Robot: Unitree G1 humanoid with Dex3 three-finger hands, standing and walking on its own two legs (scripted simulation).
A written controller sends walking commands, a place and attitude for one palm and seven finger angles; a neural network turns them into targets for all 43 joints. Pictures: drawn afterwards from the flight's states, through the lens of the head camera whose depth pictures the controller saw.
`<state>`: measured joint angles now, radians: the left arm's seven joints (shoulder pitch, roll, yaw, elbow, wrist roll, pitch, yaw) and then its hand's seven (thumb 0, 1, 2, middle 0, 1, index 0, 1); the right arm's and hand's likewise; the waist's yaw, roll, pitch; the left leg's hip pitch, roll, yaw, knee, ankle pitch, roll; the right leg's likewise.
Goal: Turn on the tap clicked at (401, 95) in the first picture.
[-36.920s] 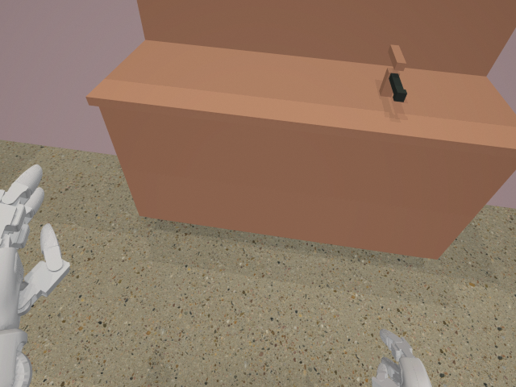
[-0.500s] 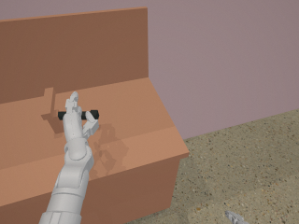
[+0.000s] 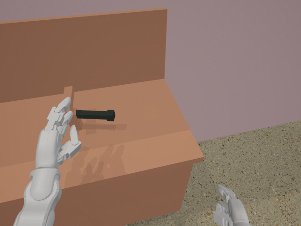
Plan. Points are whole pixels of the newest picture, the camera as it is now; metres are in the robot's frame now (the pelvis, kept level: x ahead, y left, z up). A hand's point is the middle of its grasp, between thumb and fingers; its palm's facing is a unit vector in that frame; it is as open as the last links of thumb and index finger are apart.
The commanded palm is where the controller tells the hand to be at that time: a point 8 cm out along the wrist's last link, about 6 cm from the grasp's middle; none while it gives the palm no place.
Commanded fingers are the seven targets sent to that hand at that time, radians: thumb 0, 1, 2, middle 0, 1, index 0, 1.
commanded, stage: draw the hand back beside the body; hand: left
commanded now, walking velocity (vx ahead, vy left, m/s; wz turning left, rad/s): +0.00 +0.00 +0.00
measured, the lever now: (110, 115) +0.46 +0.19 +0.02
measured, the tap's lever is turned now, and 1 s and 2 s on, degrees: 73 73 73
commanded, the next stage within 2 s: step back with the hand held close in 0.72 s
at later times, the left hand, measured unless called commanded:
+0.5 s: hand (41, 160) +0.20 +0.25 +0.16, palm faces +0.41 -0.84 -0.36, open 7.4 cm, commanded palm +0.16 +0.28 +0.17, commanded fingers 0.00 0.90 0.90 -0.20 -0.30 -0.20 -0.30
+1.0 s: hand (31, 156) +0.19 +0.26 +0.17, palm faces +0.43 -0.82 -0.38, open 7.4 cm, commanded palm +0.14 +0.29 +0.17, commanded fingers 0.00 0.90 0.90 -0.20 -0.30 -0.20 -0.30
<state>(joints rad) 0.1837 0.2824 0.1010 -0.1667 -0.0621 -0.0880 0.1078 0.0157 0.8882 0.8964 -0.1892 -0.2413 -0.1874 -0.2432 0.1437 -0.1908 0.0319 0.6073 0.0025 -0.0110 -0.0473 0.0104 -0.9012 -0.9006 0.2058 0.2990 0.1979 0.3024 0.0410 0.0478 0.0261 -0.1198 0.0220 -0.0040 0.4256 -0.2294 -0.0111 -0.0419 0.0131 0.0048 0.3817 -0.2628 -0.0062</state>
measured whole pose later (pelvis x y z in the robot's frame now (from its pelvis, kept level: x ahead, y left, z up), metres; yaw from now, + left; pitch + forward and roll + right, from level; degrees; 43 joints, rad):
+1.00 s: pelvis -0.01 +0.01 +0.00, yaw +0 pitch -2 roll -1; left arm 0.40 0.36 0.33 -0.40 -0.07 -0.16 0.11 0.01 0.89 0.90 -0.21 -0.30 -0.21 -0.31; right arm 0.15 -0.22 0.01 0.61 0.00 -0.03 -0.07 0.01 -0.90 -0.90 0.21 0.30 0.20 0.30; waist 0.05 0.07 0.02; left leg -0.22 0.03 -0.01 0.49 -0.23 0.00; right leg -0.12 0.02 0.00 0.41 -0.25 0.00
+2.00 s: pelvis -0.12 +0.02 -0.02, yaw +3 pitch +0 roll +0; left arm 0.49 0.36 0.33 -0.58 -0.04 -0.21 0.16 0.01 0.88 0.90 -0.21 -0.30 -0.21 -0.31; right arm 0.19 -0.21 -0.01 0.62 -0.01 -0.06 -0.06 0.01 -0.90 -0.90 0.21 0.30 0.20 0.30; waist 0.01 -0.03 0.04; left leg -0.49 -0.02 0.00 0.80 -0.39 0.00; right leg -0.42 -0.02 0.03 0.59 -0.18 0.02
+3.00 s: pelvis -0.29 +0.00 -0.02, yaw +3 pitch -5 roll +0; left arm 0.42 0.38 0.34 -0.47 -0.03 -0.13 0.16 0.01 0.88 0.90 -0.21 -0.30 -0.21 -0.31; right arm 0.24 -0.17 0.00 0.64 -0.02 -0.07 -0.07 0.01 -0.90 -0.90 0.21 0.30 0.20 0.30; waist -0.03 0.00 0.02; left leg -0.33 0.02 -0.04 0.72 -0.50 0.02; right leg -0.38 0.02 0.01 0.62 -0.32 -0.04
